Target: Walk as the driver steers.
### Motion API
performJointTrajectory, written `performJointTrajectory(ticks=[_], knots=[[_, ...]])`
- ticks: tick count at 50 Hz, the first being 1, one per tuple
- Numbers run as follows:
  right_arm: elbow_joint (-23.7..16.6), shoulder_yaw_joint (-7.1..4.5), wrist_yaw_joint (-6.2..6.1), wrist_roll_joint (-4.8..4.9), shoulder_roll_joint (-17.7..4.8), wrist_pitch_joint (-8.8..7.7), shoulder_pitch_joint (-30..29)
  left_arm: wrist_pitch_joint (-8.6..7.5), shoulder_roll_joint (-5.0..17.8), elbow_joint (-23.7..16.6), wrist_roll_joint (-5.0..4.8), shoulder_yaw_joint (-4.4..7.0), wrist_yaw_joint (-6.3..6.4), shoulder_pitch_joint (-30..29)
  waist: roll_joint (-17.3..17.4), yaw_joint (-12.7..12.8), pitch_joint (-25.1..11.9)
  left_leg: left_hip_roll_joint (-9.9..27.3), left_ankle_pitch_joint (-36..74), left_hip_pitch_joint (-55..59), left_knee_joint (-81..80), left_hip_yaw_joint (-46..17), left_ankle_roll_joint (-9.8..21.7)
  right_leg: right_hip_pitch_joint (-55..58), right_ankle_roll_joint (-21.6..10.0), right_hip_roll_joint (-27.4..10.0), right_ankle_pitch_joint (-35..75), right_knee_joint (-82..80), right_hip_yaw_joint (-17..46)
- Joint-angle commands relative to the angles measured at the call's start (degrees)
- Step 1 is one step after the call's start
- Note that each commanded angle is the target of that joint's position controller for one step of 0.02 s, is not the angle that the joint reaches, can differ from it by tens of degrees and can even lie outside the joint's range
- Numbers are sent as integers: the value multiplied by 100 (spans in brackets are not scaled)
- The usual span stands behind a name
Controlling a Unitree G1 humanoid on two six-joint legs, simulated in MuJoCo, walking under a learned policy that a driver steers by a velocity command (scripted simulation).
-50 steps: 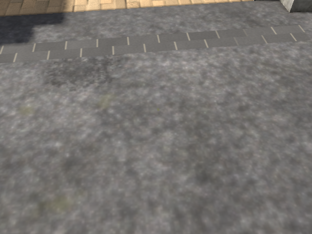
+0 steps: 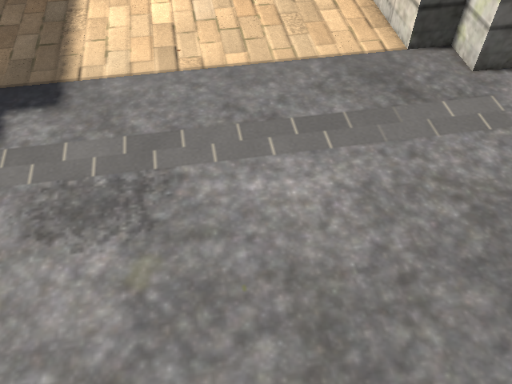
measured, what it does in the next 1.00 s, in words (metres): walks ahead: right foot, then left foot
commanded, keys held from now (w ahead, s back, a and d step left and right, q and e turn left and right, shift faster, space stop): w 0.54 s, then w+q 0.46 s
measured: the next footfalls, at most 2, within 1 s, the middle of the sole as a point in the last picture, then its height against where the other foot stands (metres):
right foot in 0.30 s outside the picture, level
left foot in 0.88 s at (228, 341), level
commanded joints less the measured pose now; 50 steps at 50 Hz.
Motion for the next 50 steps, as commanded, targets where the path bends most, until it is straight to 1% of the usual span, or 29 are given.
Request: performJointTrajectory(ticks=[1, 5, 8, 10, 12, 13, 14, 15, 16, 17, 18, 19, 20, 22, 24, 26, 32, 38, 39, 41, 42, 43, 44, 45, 46, 47, 48, 49, 50], knots=[[-318, -122, -113, 10, -762, -100, -236, 21, 256, -243, 71, 73, 37, 190, 426, 268, 312, 1601, 417, -607, -1164, -1181, 982, -107, 154, -238, 926, -832, 10], [-218, -150, -196, 102, -923, -25, 226, -44, 162, -482, 16, 34, -35, -739, 438, -71, 310, 1511, 489, -118, -1061, -903, 725, 100, 201, 30, 1757, -2479, -218], [-89, -167, -199, 149, -970, 37, 540, -61, 190, -646, -44, 12, -131, -1239, 496, -263, 415, 1693, 329, 414, -868, -944, 695, 106, 197, 143, 1601, -3050, -267], [-27, -184, -210, 153, -977, 96, 638, -98, 255, -766, -59, 18, -209, -1423, 525, -269, 464, 1884, 339, 829, -638, -1031, 642, 67, 79, 189, 1224, -3327, -242], [-20, -219, -222, 156, -1048, 158, 576, -149, 386, -790, -59, 61, -265, -1262, 608, -104, 371, 2013, 673, 1071, -310, -1105, 548, 428, -84, 292, 765, -3562, -302], [-47, -226, -225, 151, -1084, 190, 454, -172, 500, -716, -52, 123, -271, -915, 662, 130, 185, 1952, 1407, 1069, 93, -1028, 464, 975, -185, 443, 614, -3683, -436], [-81, -187, -223, 118, -990, 221, 366, -185, 724, -468, -43, 257, -251, -108, 596, 520, -281, 1652, 2309, 929, 1043, -782, 328, 2021, -336, 629, 587, -3792, -569], [-227, -81, -221, 28, -757, 215, 317, -194, 1177, -194, 4, 411, -203, 1079, 177, 955, -1156, 1290, 1838, -12, 2736, -433, 111, 3760, -704, -87, 703, -3660, 225], [-280, 124, -167, 39, -64, 81, 945, -137, 1741, -33, 61, 555, -212, 1732, -1317, 793, -1911, 268, -647, -2482, 4962, -103, -331, 5955, -1590, -1413, -213, -4131, 2794], [-207, 52, -144, 126, -430, -70, 846, -145, 1212, -47, 67, 400, -231, 1750, -1159, 859, -2088, 309, -2394, -3189, 5801, -1035, -225, 6027, -1599, -1562, -558, -4768, 3887], [-375, -81, -122, 273, -910, -145, 319, -158, 907, -141, 41, 294, -229, 1198, -795, 727, -1275, 650, -1993, -3607, 6042, -1061, -98, 5315, -1296, -1397, -432, -4805, 3044], [-464, -92, -150, 266, -929, -148, -14, -147, 733, -282, 32, 223, -236, 611, -360, 534, -822, 979, -1427, -3429, 5840, -877, -84, 4462, -1142, -1177, 118, -4924, 2233], [-488, -118, -187, 175, -852, -110, -202, -139, 554, -332, 53, 169, -268, 263, -73, 385, -469, 1160, -1043, -3211, 5486, -804, -112, 3751, -1061, -922, 508, -5144, 1693], [-445, -136, -212, 129, -616, 56, -13, -162, 376, -264, 100, 122, -311, 130, -266, 106, -269, 1350, -643, -2603, 5025, -778, -175, 3023, -971, -579, 900, -5491, 1048], [-444, -140, -228, 116, -494, 154, 17, -189, 500, -115, 97, 158, -288, 341, -205, 27, -133, 1359, -401, -2637, 4782, -698, -262, 2852, -1052, -495, 1434, -5645, 684], [-596, -166, -243, 75, -523, 180, -386, -178, 631, -2, 100, 195, -223, 560, -94, 86, 23, 1388, 37, -3046, 4262, -691, -358, 2974, -1089, -514, 1783, -5733, 516], [-905, -125, -138, 132, -367, 159, -1449, -117, 743, 193, 99, 211, -66, 910, -123, 397, 270, 1191, 1412, -3107, 2502, -546, -343, 3315, -822, -448, 1504, -5954, -231], [-1318, -93, 65, 174, -344, 145, -2149, 3, 770, 424, 52, 255, -6, 1167, -48, 572, 559, 1024, 900, -3436, 1858, -466, -82, 4427, -675, -844, 1906, -5589, -678], [-1377, -98, 110, 170, -361, 138, -2166, 37, 809, 412, 43, 272, 9, 1106, -75, 533, 540, 974, 650, -3345, 1815, -359, -18, 4537, -626, -886, 2273, -5409, -758], [-1428, -175, 165, 153, -511, 140, -1916, 101, 980, 318, 36, 317, 48, 896, -252, 311, 243, 653, 79, -2589, 1825, 37, 157, 4572, -493, -866, 4093, -4720, -974], [-1352, -273, 166, 152, -668, 153, -1434, 149, 1050, 269, 41, 335, 75, 807, -340, 34, -90, 408, -92, -1871, 1821, 231, 267, 4500, -404, -796, 5029, -3985, -1106], [-1114, -443, 141, 164, -937, 165, -523, 196, 1036, 198, 48, 318, 100, 720, -219, -418, -576, 135, 108, -636, 1540, 294, 440, 4117, -236, -544, 5253, -2779, -1289], [-941, -642, 41, 143, -1485, 201, 457, 160, 956, 21, 109, 256, 120, 761, 440, -754, -1184, 966, 193, 1193, 1406, -1125, 832, 2629, 1, -260, 3608, -913, -1353], [-963, -694, 27, 164, -1918, 185, 535, -47, 39, -170, 231, -34, -30, 1375, 1809, -130, -1835, 2366, -689, 3161, 767, -4373, 1935, 73, 335, 1024, -1741, 1065, -767], [-971, -569, 1, 137, -1443, 171, 733, -305, 566, -213, 2, 71, -117, 849, 1296, -492, -2133, 2430, -1049, 3402, 124, -5032, 1864, -603, 174, 926, -2027, 1669, 302], [-1011, -510, -27, 111, -1178, 144, 441, -430, 804, -420, -173, 137, -148, 303, 1072, -494, -1316, 2235, -620, 2831, 92, -4161, 1555, -1034, 33, 629, -1539, 1587, 288], [-1152, -456, -29, 126, -1014, 127, -24, -472, 795, -486, -118, 131, -110, 67, 411, -273, -892, 2001, -74, 1921, 48, -3449, 1361, -800, -9, 356, -1016, 1133, 238], [-1278, -401, -19, 100, -843, 130, -416, -444, 809, -483, 16, 188, -58, -22, 118, -34, -572, 1799, 518, 1033, -61, -2946, 1241, -383, 38, 191, -764, 653, 185], [-1367, -353, -29, 43, -729, 130, -595, -360, 817, -520, 71, 232, -41, 69, 193, 184, -489, 1653, 847, 502, -213, -2688, 1216, 40, 80, 72, -648, 392, 226]])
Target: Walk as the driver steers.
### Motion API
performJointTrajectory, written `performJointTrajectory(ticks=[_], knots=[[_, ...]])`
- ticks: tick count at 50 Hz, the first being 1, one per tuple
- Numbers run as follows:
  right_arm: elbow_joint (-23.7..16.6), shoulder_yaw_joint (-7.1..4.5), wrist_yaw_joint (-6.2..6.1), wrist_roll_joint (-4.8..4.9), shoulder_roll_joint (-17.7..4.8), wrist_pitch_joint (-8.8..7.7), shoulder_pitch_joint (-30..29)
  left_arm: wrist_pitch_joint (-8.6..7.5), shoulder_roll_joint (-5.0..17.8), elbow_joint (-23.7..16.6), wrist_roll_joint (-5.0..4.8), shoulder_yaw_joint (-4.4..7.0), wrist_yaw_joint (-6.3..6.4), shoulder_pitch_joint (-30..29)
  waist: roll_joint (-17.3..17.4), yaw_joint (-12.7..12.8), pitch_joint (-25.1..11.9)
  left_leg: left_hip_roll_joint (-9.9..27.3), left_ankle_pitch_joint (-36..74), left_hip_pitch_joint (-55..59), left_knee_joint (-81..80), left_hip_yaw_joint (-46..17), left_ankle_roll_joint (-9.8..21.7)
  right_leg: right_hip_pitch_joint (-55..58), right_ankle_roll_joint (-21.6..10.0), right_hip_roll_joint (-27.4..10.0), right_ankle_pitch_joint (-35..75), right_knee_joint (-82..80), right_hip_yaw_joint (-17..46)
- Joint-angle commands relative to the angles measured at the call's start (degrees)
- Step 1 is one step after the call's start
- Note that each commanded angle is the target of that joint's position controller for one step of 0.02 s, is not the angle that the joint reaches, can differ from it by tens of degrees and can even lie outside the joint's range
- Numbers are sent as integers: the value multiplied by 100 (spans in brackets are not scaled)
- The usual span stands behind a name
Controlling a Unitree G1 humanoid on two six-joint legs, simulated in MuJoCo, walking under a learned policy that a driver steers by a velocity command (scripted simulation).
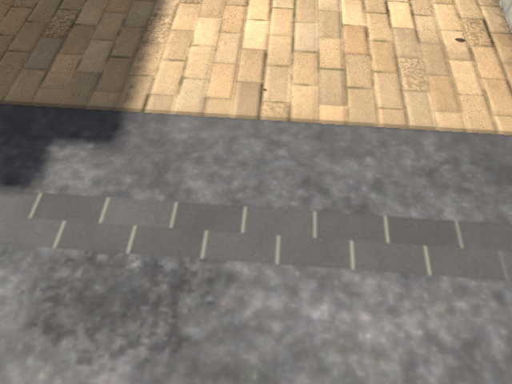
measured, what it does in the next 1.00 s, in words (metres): walks ahead, turning left: right foot, then left foot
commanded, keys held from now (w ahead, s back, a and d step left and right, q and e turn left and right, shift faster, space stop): w+q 0.70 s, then e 0.30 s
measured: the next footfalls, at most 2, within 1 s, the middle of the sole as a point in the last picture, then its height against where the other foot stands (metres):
right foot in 0.38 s outside the picture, level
left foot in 0.86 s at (169, 349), level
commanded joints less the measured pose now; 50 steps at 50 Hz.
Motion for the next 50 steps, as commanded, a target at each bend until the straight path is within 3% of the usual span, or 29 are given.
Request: performJointTrajectory(ticks=[1, 3, 5, 9, 14, 16, 17, 18, 19, 20, 21, 22, 23, 24, 25, 28, 33, 36, 39, 41, 42, 43, 44, 45, 46, 47, 48, 49, 50], knots=[[-439, -106, -52, -46, -541, -62, 94, -56, 716, -570, 92, 231, 48, -58, 104, 137, -622, 1572, 1134, 1434, -1596, -2281, 1191, -1303, 45, -487, 411, -381, 373], [-442, -143, -118, -8, -691, -75, 219, 62, 572, -663, 145, 222, 77, -126, 194, 183, -459, 1445, 1481, 987, -1727, -1932, 1212, -1230, 219, -465, 630, -935, 236], [-417, -193, -205, 15, -866, -70, 443, 107, 508, -853, 175, 207, 106, -584, 239, 68, -295, 1298, 1582, 797, -1780, -1705, 1122, -1350, 368, -357, 1286, -1723, 140], [-368, -197, -284, 64, -862, 7, 820, 70, 335, -1127, 119, 143, 45, -1439, 466, -271, -216, 962, 1024, 698, -1606, -1505, 738, -944, 371, 14, 2644, -3430, 89], [-295, -194, -321, 99, -834, 91, 1137, -36, 568, -1421, 35, 188, -77, -1928, 569, -408, -222, 1242, 638, 1456, -1030, -2239, 626, -768, 253, 209, 2417, -4262, 284], [-345, -218, -354, 75, -882, 132, 1050, -105, 701, -1419, 19, 238, -106, -1739, 726, -255, -268, 1338, 825, 1683, -691, -2541, 565, -445, 123, 242, 1926, -4427, 295], [-398, -209, -355, 72, -844, 152, 933, -136, 770, -1326, 24, 282, -93, -1354, 799, -38, -397, 1236, 1091, 1654, -412, -2562, 486, 85, 4, 273, 1893, -4630, 199], [-491, -149, -335, 48, -682, 143, 802, -161, 946, -1194, 86, 366, -58, -719, 740, 276, -830, 948, 1404, 1392, 286, -2372, 321, 1151, -211, 63, 1979, -4664, 289], [-643, -37, -304, -45, -397, 113, 716, -152, 1288, -1108, 156, 458, -3, 248, 195, 688, -1628, 576, 662, 575, 1858, -1861, 95, 2717, -600, -899, 1845, -4499, 1156], [-761, 75, -286, 116, -58, 53, 1634, -61, 1657, -913, 191, 559, -15, 753, -1782, 305, -2334, -180, -2324, -1517, 3585, -1165, -283, 4610, -1581, -2210, 1016, -4822, 3695], [-617, -12, -302, 191, -660, 47, 1656, -21, 1110, -992, 61, 452, -34, 656, -1361, 391, -2012, 342, -2434, -2281, 4419, -1261, -340, 4422, -1513, -2333, -151, -5075, 4252], [-677, -106, -298, 155, -994, 84, 1031, 19, 735, -1084, 46, 352, -14, 396, -696, 541, -1229, 545, -1872, -2453, 4631, -1171, -387, 3673, -1214, -2051, -110, -5189, 3327], [-751, -118, -305, 93, -942, 117, 705, 65, 665, -1115, 92, 303, -16, 90, -244, 433, -756, 748, -1423, -2257, 4534, -970, -435, 2878, -1035, -1784, 516, -5327, 2562], [-833, -132, -288, 32, -849, 123, 506, 91, 574, -1073, 111, 268, -27, -93, -211, 318, -408, 893, -1156, -2136, 4272, -929, -454, 2292, -971, -1551, 1041, -5489, 2064], [-862, -139, -252, 58, -729, 150, 534, 89, 514, -1043, 150, 236, -31, -177, -359, 174, -286, 1043, -1007, -1884, 4096, -888, -441, 1901, -885, -1359, 1332, -5654, 1610], [-989, -91, -209, 100, -424, 245, 502, 22, 619, -912, 91, 292, -67, -159, -493, 81, -189, 1180, -740, -1803, 3728, -690, -488, 1550, -985, -1250, 1938, -6018, 849], [-1206, -49, -129, 74, -358, 231, -33, 57, 904, -734, 88, 387, -29, -59, -322, 173, -160, 1233, 468, -1990, 2467, -574, -552, 1827, -945, -1229, 2759, -6118, -97], [-1380, 25, -30, 34, -213, 169, -666, 131, 980, -613, 45, 382, 2, 126, -235, 403, 53, 1095, 1033, -1633, 1453, -283, -480, 1792, -826, -1130, 3026, -6033, -554], [-1556, 55, 40, -8, -153, 97, -1000, 243, 1091, -385, -75, 362, -25, 450, -317, 423, 69, 812, 794, -1073, 728, 5, -361, 1970, -794, -1196, 4080, -5666, -541], [-1527, -33, 45, -65, -383, 49, -786, 304, 1263, -316, -171, 385, -26, 388, -526, 166, -135, 596, 503, -559, 273, 93, -193, 2242, -669, -1213, 4868, -5112, -404], [-1343, -118, 19, -114, -549, 25, -247, 323, 1275, -301, -205, 373, -14, 269, -532, -184, -429, 438, 918, 211, -213, 177, -73, 2232, -520, -1062, 5218, -4539, -442], [-1136, -230, -44, -181, -861, 14, 360, 309, 1132, -269, -176, 313, -12, 354, -411, -465, -829, 518, 2006, 1356, -439, 122, 69, 1812, -289, -783, 4923, -3696, -563], [-1016, -323, -157, -346, -1375, 29, 1153, 258, 722, -486, 63, 144, -20, 328, 363, -685, -1741, 1836, 4959, 3178, 196, -1075, 466, 524, 46, -348, 2426, -1987, -683], [-1130, -235, -184, -409, -1458, 83, 973, 243, 216, -308, 72, -49, -100, 1424, 1487, -195, -2861, 3442, 6413, 4598, 368, -2784, 1589, -878, 361, 278, -2094, -183, 14], [-1135, -214, -145, -280, -1138, 161, 1033, 299, 888, -102, -114, 140, -88, 1257, 890, -525, -3103, 3119, 5441, 4003, 95, -2488, 1466, -848, 376, 89, -2006, 204, 671], [-1096, -148, -123, -176, -965, 164, 641, 363, 985, -310, -234, 190, -70, 691, 834, -415, -2188, 2763, 4587, 3416, -139, -1804, 1203, -1345, 366, -92, -1779, 168, 463], [-1037, -76, -122, -104, -731, 149, 224, 458, 818, -325, -164, 169, 7, 477, 538, -205, -1598, 2464, 3679, 2656, -421, -1432, 944, -1407, 410, -301, -1376, -180, 302], [-1021, -20, -115, -104, -539, 134, -112, 594, 797, -281, -72, 203, 77, 468, 597, -19, -1176, 2289, 3011, 1831, -748, -1111, 827, -1108, 486, -411, -1031, -404, 249], [-986, -31, -120, -180, -546, 120, -380, 739, 719, -232, -46, 216, 122, 667, 726, 200, -1008, 2174, 2634, 1036, -1078, -789, 791, -526, 568, -403, -657, -419, 153]])
Over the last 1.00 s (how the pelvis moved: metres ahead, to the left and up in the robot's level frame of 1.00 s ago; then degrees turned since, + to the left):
0.55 0.00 -0.01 13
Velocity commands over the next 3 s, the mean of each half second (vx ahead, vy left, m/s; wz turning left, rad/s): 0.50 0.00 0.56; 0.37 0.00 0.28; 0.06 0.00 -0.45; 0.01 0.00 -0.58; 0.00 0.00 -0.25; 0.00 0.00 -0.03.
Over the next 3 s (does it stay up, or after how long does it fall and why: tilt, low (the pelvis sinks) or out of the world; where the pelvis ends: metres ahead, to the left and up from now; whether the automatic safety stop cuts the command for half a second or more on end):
stays up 0.53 0.08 0.01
